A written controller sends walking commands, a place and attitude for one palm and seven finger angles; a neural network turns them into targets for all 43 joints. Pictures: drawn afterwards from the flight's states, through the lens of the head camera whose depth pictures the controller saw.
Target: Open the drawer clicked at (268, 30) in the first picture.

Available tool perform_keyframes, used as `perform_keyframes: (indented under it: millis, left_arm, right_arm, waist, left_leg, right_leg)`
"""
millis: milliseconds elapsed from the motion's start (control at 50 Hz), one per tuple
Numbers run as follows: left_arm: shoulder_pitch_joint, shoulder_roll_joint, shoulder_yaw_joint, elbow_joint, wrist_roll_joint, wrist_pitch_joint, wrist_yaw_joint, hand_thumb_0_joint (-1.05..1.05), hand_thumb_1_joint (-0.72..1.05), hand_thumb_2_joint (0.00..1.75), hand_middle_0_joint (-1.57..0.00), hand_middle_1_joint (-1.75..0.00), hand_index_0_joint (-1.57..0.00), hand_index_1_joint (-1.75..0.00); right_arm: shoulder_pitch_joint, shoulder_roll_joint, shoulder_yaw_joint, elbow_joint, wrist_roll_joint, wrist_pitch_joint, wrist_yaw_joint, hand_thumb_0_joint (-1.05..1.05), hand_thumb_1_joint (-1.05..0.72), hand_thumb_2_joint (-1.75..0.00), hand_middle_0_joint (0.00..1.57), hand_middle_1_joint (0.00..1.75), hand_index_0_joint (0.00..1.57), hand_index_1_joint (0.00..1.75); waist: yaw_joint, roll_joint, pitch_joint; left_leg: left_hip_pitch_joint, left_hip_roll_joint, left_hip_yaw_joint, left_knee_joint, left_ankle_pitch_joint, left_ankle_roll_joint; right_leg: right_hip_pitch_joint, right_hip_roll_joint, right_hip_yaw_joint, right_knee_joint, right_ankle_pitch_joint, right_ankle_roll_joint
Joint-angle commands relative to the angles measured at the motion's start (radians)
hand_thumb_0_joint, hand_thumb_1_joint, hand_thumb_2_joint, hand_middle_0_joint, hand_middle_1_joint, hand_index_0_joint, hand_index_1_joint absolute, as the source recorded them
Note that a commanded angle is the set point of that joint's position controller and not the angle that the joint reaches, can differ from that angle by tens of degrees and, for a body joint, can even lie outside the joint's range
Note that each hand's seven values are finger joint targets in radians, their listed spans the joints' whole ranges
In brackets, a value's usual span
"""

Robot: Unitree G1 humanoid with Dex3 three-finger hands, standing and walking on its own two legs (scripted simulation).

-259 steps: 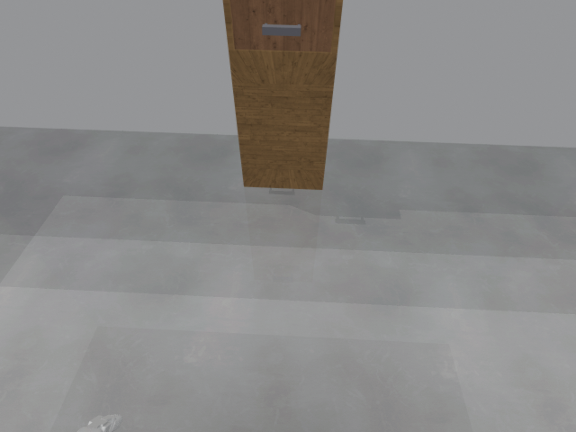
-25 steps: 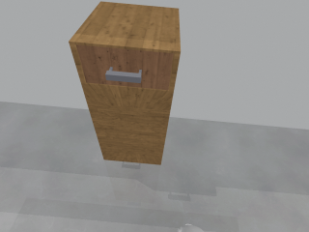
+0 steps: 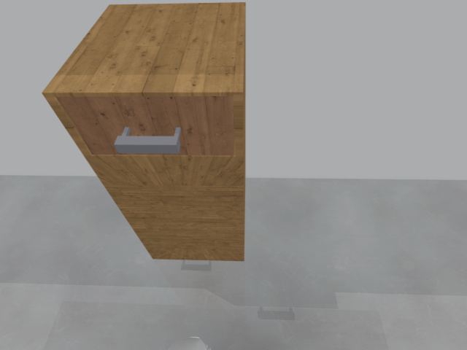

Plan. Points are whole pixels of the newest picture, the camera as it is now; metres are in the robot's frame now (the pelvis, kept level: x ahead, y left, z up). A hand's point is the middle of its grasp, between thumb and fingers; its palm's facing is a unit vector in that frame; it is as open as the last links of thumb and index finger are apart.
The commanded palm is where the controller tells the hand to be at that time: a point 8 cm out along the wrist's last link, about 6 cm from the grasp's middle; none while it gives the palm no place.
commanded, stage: come to a stop and stand still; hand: left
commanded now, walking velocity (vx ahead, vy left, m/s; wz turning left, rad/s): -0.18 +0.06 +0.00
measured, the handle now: (150, 137) +0.53 +0.22 +0.03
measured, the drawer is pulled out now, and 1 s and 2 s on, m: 0.00 0.00 0.00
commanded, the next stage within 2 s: look again from close up in 1.14 s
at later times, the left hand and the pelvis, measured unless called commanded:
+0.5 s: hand out of the picture -0.02 +0.25 -0.17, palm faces +0.03 -0.98 -0.21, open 7.3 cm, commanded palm none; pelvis -0.02 +0.06 +0.01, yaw -2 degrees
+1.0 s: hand out of the picture -0.06 +0.18 -0.17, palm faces +0.00 -0.98 -0.18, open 7.3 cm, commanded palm none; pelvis -0.05 +0.02 +0.01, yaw -1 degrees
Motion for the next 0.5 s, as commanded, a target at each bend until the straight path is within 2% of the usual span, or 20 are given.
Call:
perform_keyframes:
  millis: [0,80,100,140,160,180,200,220,240,260,280,320,340,380,420,460,480]
  left_arm:
    - [0.085,0.18,0.046,-0.041,0.003,0.001,0.012,0.0,0.9,0.9,-0.2,-0.3,-0.2,-0.3]
    - [0.071,0.195,0.052,-0.054,0.009,0.011,0.011,0.0,0.9,0.9,-0.2,-0.3,-0.2,-0.3]
    - [0.064,0.197,0.054,-0.052,0.011,0.013,0.013,0.0,0.9,0.9,-0.2,-0.3,-0.2,-0.3]
    - [0.057,0.198,0.052,-0.054,0.004,0.018,0.01,0.0,0.9,0.9,-0.2,-0.3,-0.2,-0.3]
    - [0.065,0.184,0.047,-0.05,-0.002,0.021,0.009,0.0,0.9,0.9,-0.2,-0.3,-0.2,-0.3]
    - [0.09,0.144,0.039,-0.054,-0.009,0.024,0.005,0.0,0.9,0.9,-0.2,-0.3,-0.2,-0.3]
    - [0.107,0.098,0.026,-0.064,-0.012,0.031,0.0,0.0,0.9,0.9,-0.2,-0.3,-0.2,-0.3]
    - [0.087,0.106,0.025,-0.064,-0.01,0.034,0.002,0.0,0.9,0.9,-0.2,-0.3,-0.2,-0.3]
    - [0.08,0.11,0.027,-0.048,-0.006,0.044,0.002,0.0,0.9,0.9,-0.2,-0.3,-0.2,-0.3]
    - [0.088,0.113,0.028,-0.032,-0.003,0.049,-0.001,0.0,0.9,0.9,-0.2,-0.3,-0.2,-0.3]
    - [0.118,0.108,0.028,-0.017,-0.001,0.048,-0.005,0.0,0.9,0.9,-0.2,-0.3,-0.2,-0.3]
    - [0.151,0.104,0.023,0.005,-0.002,0.038,-0.007,0.0,0.9,0.9,-0.2,-0.3,-0.2,-0.3]
    - [0.148,0.103,0.018,0.009,-0.004,0.034,-0.006,0.0,0.9,0.9,-0.2,-0.3,-0.2,-0.3]
    - [0.134,0.093,0.009,0.012,-0.005,0.029,-0.005,0.0,0.9,0.9,-0.2,-0.3,-0.2,-0.3]
    - [0.108,0.084,-0.001,0.011,-0.009,0.025,-0.002,0.0,0.9,0.9,-0.2,-0.3,-0.2,-0.3]
    - [0.128,0.081,-0.007,0.026,-0.013,0.022,0.0,0.0,0.9,0.9,-0.2,-0.3,-0.2,-0.3]
    - [0.15,0.082,-0.008,0.04,-0.013,0.019,0.001,0.0,0.9,0.9,-0.2,-0.3,-0.2,-0.3]
  right_arm:
    - [0.086,-0.049,-0.014,-0.034,-0.003,0.018,0.0,0.0,-0.9,-0.9,0.2,0.3,0.2,0.3]
    - [0.038,-0.059,-0.018,-0.063,0.0,0.015,0.003,0.0,-0.9,-0.9,0.2,0.3,0.2,0.3]
    - [0.052,-0.055,-0.017,-0.063,0.002,0.01,0.003,0.0,-0.9,-0.9,0.2,0.3,0.2,0.3]
    - [0.086,-0.058,-0.011,-0.054,0.0,0.0,0.003,0.0,-0.9,-0.9,0.2,0.3,0.2,0.3]
    - [0.104,-0.067,-0.011,-0.044,-0.002,-0.009,0.004,0.0,-0.9,-0.9,0.2,0.3,0.2,0.3]
    - [0.101,-0.116,-0.016,-0.052,-0.007,-0.02,0.002,0.0,-0.9,-0.9,0.2,0.3,0.2,0.3]
    - [0.057,-0.184,-0.024,-0.085,-0.015,-0.022,0.002,0.0,-0.9,-0.9,0.2,0.3,0.2,0.3]
    - [-0.007,-0.191,-0.017,-0.107,-0.02,-0.016,-0.001,0.0,-0.9,-0.9,0.2,0.3,0.2,0.3]
    - [-0.053,-0.167,-0.009,-0.107,-0.021,-0.019,-0.012,0.0,-0.9,-0.9,0.2,0.3,0.2,0.3]
    - [-0.075,-0.156,-0.002,-0.106,-0.02,-0.021,-0.019,0.0,-0.9,-0.9,0.2,0.3,0.2,0.3]
    - [-0.083,-0.148,0.003,-0.106,-0.019,-0.021,-0.021,0.0,-0.9,-0.9,0.2,0.3,0.2,0.3]
    - [-0.066,-0.138,0.007,-0.095,-0.013,-0.028,-0.023,0.0,-0.9,-0.9,0.2,0.3,0.2,0.3]
    - [-0.046,-0.139,0.008,-0.088,-0.01,-0.03,-0.022,0.0,-0.9,-0.9,0.2,0.3,0.2,0.3]
    - [-0.005,-0.138,0.004,-0.065,-0.007,-0.034,-0.024,0.0,-0.9,-0.9,0.2,0.3,0.2,0.3]
    - [0.029,-0.141,0.002,-0.044,-0.007,-0.037,-0.024,0.0,-0.9,-0.9,0.2,0.3,0.2,0.3]
    - [0.044,-0.147,0.0,-0.024,-0.006,-0.037,-0.02,0.0,-0.9,-0.9,0.2,0.3,0.2,0.3]
    - [0.047,-0.145,0.0,-0.017,-0.003,-0.038,-0.019,0.0,-0.9,-0.9,0.2,0.3,0.2,0.3]
  waist:
    - [0.02,-0.151,-0.13]
    - [0.02,-0.2,-0.125]
    - [0.01,-0.203,-0.133]
    - [-0.01,-0.187,-0.149]
    - [-0.017,-0.154,-0.161]
    - [-0.009,0.001,-0.158]
    - [0.01,0.226,-0.109]
    - [0.014,0.219,-0.055]
    - [0.019,0.189,-0.032]
    - [0.033,0.181,-0.004]
    - [0.041,0.164,-0.011]
    - [0.041,0.108,-0.05]
    - [0.033,0.084,-0.066]
    - [0.011,0.079,-0.104]
    - [-0.007,0.089,-0.106]
    - [-0.008,0.085,-0.117]
    - [0.0,0.073,-0.124]
  left_leg:
    - [0.037,-0.017,-0.014,0.002,-0.028,-0.013]
    - [0.075,-0.025,-0.011,-0.083,-0.022,-0.006]
    - [0.109,-0.02,-0.009,-0.16,-0.003,-0.004]
    - [0.219,-0.033,0.012,-0.355,0.139,0.002]
    - [0.302,-0.019,0.01,-0.47,0.229,0.01]
    - [0.347,0.088,-0.104,-0.548,0.295,0.044]
    - [0.261,0.267,-0.285,-0.639,0.404,0.105]
    - [0.12,0.307,-0.31,-0.684,0.391,0.184]
    - [0.069,0.271,-0.264,-0.714,0.342,0.195]
    - [0.064,0.227,-0.217,-0.704,0.342,0.181]
    - [0.109,0.197,-0.175,-0.677,0.36,0.17]
    - [0.206,0.174,-0.129,-0.648,0.45,0.169]
    - [0.252,0.167,-0.123,-0.641,0.48,0.171]
    - [0.358,0.174,-0.129,-0.622,0.56,0.182]
    - [0.393,0.189,-0.144,-0.604,0.643,0.193]
    - [0.404,0.177,-0.144,-0.584,0.661,0.186]
    - [0.387,0.161,-0.138,-0.569,0.642,0.169]
  right_leg:
    - [0.112,-0.33,0.246,-0.129,0.529,-0.135]
    - [0.099,-0.313,0.251,-0.132,0.425,-0.123]
    - [0.099,-0.308,0.25,-0.116,0.388,-0.117]
    - [0.072,-0.267,0.224,-0.074,0.273,-0.062]
    - [0.035,-0.233,0.204,-0.031,0.181,-0.023]
    - [-0.037,-0.153,0.153,0.049,0.013,0.025]
    - [-0.095,-0.066,0.063,0.149,-0.241,0.08]
    - [-0.062,-0.044,0.102,0.273,-0.339,0.086]
    - [-0.033,-0.047,0.149,0.359,-0.328,0.086]
    - [-0.043,-0.044,0.167,0.407,-0.296,0.084]
    - [-0.068,-0.034,0.17,0.441,-0.262,0.083]
    - [-0.093,-0.037,0.165,0.461,-0.234,0.095]
    - [-0.096,-0.04,0.16,0.439,-0.235,0.103]
    - [-0.095,-0.051,0.141,0.342,-0.257,0.115]
    - [-0.054,-0.059,0.131,0.228,-0.285,0.122]
    - [0.006,-0.053,0.119,0.099,-0.243,0.118]
    - [0.057,-0.051,0.113,0.023,-0.175,0.115]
